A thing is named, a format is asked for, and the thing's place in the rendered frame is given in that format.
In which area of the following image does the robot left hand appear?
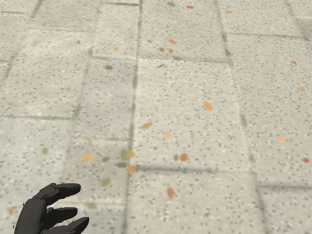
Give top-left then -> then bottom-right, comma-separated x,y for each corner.
13,182 -> 90,234

